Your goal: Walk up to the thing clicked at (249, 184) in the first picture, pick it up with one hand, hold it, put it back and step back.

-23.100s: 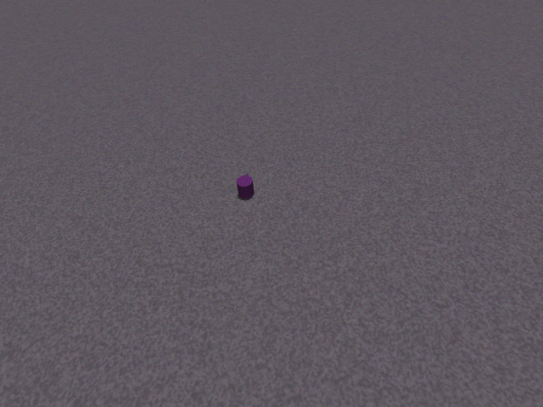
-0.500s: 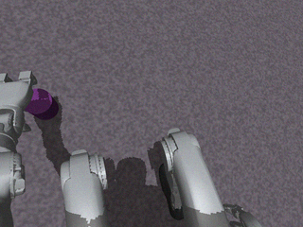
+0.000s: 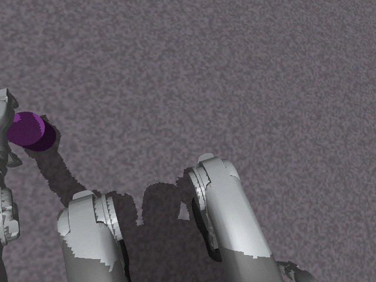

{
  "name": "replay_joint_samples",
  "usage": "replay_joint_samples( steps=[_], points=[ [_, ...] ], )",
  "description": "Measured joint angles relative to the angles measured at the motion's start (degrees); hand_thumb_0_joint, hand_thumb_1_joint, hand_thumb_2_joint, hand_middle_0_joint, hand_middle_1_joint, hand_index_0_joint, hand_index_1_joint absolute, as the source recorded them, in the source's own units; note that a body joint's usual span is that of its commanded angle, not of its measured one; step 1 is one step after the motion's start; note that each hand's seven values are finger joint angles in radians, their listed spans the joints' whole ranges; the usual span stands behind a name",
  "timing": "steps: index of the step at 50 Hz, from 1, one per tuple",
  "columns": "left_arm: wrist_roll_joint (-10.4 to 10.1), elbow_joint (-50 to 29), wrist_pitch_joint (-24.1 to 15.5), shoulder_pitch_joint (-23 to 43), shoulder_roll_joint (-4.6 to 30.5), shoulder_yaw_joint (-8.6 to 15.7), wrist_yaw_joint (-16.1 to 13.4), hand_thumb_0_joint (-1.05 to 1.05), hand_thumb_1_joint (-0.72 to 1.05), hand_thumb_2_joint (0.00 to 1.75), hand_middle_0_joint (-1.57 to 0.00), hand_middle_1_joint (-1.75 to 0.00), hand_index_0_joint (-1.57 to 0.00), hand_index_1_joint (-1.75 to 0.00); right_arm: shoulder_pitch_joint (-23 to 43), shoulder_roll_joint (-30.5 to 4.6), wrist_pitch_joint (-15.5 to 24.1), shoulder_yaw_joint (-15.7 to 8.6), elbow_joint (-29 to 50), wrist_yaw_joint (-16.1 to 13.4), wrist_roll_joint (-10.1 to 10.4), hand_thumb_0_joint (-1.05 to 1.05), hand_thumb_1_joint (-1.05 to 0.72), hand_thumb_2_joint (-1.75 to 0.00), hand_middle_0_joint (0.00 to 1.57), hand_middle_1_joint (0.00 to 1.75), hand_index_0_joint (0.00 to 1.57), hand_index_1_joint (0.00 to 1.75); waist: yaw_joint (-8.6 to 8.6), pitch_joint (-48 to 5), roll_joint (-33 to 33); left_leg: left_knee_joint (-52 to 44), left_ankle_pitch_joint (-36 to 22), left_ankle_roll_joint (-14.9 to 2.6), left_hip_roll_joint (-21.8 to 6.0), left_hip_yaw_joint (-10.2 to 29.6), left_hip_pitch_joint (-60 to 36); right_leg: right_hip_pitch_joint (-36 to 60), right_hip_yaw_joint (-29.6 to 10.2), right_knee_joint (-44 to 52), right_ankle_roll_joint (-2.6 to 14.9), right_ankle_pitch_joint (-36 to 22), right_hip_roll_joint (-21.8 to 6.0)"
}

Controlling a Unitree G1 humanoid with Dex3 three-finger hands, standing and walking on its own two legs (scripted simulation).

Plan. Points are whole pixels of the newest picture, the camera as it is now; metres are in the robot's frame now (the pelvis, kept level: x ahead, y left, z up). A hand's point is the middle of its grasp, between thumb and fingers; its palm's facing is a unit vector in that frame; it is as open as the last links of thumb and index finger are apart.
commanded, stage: approach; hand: left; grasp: from above
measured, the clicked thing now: (25, 133) +0.50 +0.30 -0.29
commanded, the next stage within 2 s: rest palm in 0.16 s
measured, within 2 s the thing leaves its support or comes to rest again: neither
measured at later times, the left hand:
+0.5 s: hand (10, 122) +0.49 +0.27 -0.17, palm faces -0.46 -0.08 -0.89, open 13.7 cm
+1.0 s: hand (23, 128) +0.49 +0.28 -0.24, palm faces -0.43 -0.09 -0.90, open 13.6 cm
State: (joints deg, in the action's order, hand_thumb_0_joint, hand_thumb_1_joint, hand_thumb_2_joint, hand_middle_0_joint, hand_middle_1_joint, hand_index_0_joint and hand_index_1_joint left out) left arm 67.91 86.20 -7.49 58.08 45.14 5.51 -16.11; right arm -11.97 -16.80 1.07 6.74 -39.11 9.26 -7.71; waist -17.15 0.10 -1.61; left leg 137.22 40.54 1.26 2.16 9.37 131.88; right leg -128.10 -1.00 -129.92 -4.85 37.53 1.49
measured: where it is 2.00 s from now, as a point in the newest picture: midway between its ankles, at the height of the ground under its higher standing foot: (168, 259)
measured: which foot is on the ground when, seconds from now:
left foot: down 0.00-1.00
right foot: down 0.00-1.00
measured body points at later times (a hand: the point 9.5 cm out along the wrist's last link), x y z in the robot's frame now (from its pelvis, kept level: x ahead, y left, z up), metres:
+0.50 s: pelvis -0.01 +0.01 -0.01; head +0.23 +0.09 +0.37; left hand +0.51 +0.28 -0.12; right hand +0.06 -0.27 -0.09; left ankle +0.07 +0.13 -0.31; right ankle +0.11 -0.15 -0.30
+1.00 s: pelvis +0.01 +0.01 -0.03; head +0.27 +0.10 +0.32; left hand +0.51 +0.28 -0.19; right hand +0.01 -0.26 -0.10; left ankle +0.07 +0.13 -0.31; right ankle +0.11 -0.15 -0.30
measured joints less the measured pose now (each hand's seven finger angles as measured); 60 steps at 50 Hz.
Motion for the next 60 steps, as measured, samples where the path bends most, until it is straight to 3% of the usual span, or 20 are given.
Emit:
replay_joint_samples(
  steps=[4, 7, 11, 16, 22, 29, 35, 45, 56, 60],
  points=[
    [0.5, -8.2, -5.1, -6.1, -0.9, 0.1, 0.2, 0.0, -0.48, 0.95, -0.1, -1.06, -0.11, -1.04, -0.3, 0.0, -0.3, -1.4, -0.1, 0.1, -0.2, 0.0, -0.91, -0.89, 0.21, 0.3, 0.2, 0.3, 2.42, 0.4, 1.3, 0.7, -0.4, 0.53, 0.6, 0.6, 0.2, 0.1, 0.5, -0.6, 0.18, -0.1, -0.3],
    [1.5, -15.4, -7.5, -10.3, -2.6, -0.8, -2.1, 0.0, -0.48, 0.95, -0.11, -1.05, -0.12, -1.03, -0.1, 0.1, -0.8, -3.2, -0.4, 0.0, -0.1, 0.0, -0.91, -0.89, 0.21, 0.3, 0.2, 0.3, 3.99, -0.6, 2.0, 0.7, -0.5, 0.68, 0.9, 0.4, 0.1, 0.4, 0.4, -1.0, 0.84, 0.2, -0.7],
    [3.6, -14.9, -7.4, -9.1, -4.6, -2.7, -6.1, 0.0, -0.49, 0.97, -0.11, -1.04, -0.11, -1.03, 2.1, 0.2, -1.0, -4.9, -1.5, -0.9, 0.0, 0.0, -0.91, -0.89, 0.21, 0.3, 0.2, 0.3, 4.68, -3.1, 2.6, 0.1, -0.6, 0.26, 0.9, -0.4, -0.2, 0.5, -0.2, -0.7, 1.28, 0.3, -0.8],
    [6.1, -2.4, -3.7, 0.2, -4.4, -5.3, -9.1, 0.0, -0.48, 1.03, -0.12, -1.05, -0.12, -1.04, 5.9, 0.0, 0.3, -3.9, -1.9, -1.7, 0.0, 0.0, -0.91, -0.89, 0.21, 0.3, 0.2, 0.29, 2.66, -5.6, 1.9, -0.7, -1.0, -0.5, 0.4, -1.0, 0.2, 0.1, -0.5, 0.2, 1.83, -0.2, -0.6],
    [5.7, 7.1, -0.7, 8.4, -2.2, -5.6, -7.4, 0.0, -0.47, 1.0, -0.1, -1.06, -0.11, -1.05, 6.5, -0.2, 1.8, -1.1, -0.1, -1.5, -0.4, -0.01, -0.91, -0.89, 0.2, 0.3, 0.2, 0.29, -0.59, -3.8, 1.2, 0.0, -1.5, -1.0, 0.3, -0.8, 1.1, -0.4, -0.4, 0.1, 1.63, -0.8, -0.3],
    [6.1, 7.2, -2.0, 5.5, -0.2, -2.0, -5.9, 0.0, -0.45, 0.95, -0.09, -1.07, -0.11, -1.05, 2.7, -0.1, 1.0, 1.4, 0.5, -0.9, -1.2, -0.01, -0.91, -0.89, 0.21, 0.3, 0.2, 0.29, -2.4, -0.7, 2.0, 1.8, -1.3, -0.51, 0.4, 0.0, 2.0, -1.3, 0.1, -1.4, 1.28, -0.8, 0.0],
    [7.7, 5.9, -5.7, 2.5, 3.0, 0.6, -8.8, 0.0, -0.46, 0.94, -0.09, -1.05, -0.1, -1.03, 0.2, 0.2, 1.8, 2.5, -0.7, -0.3, -2.6, 0.0, -0.91, -0.89, 0.21, 0.3, 0.2, 0.29, -2.73, 1.9, 3.3, 3.7, -1.0, 0.19, 0.6, 1.1, 3.0, -2.4, 0.8, -3.0, 1.05, -0.9, 0.3],
    [8.4, 6.4, -6.0, 2.9, 5.7, 1.0, -13.6, 0.0, -0.46, 0.98, -0.1, -1.04, -0.1, -1.03, 0.0, 0.0, 4.8, 2.5, -2.0, 1.3, -4.7, 0.0, -0.9, -0.89, 0.21, 0.3, 0.2, 0.29, -3.29, 2.4, 3.9, 6.5, 0.8, 0.09, 0.2, 2.3, 4.3, -3.6, 1.5, -4.6, 0.73, -0.1, 1.0],
    [8.4, 10.1, -4.0, 3.7, 6.8, 4.0, -13.5, 0.0, -0.44, 1.01, -0.11, -1.06, -0.12, -1.05, 2.5, -0.8, 6.9, 3.3, 0.2, 3.7, -5.5, -0.01, -0.9, -0.89, 0.21, 0.3, 0.2, 0.29, -4.53, 3.3, 4.0, 7.6, 1.8, -0.32, 0.1, 3.0, 3.3, -2.2, 2.3, -4.8, 0.69, 0.3, 0.7],
    [8.2, 10.6, -4.5, 3.7, 7.6, 4.2, -13.3, 0.0, -0.42, 1.01, -0.12, -1.07, -0.13, -1.06, 2.9, -1.2, 6.9, 3.5, 0.4, 4.1, -5.8, -0.01, -0.9, -0.89, 0.21, 0.3, 0.2, 0.29, -4.47, 4.1, 4.4, 7.8, 1.2, -0.41, 0.2, 3.1, 3.5, -2.0, 2.5, -4.8, 0.55, -0.1, 0.7]
  ],
)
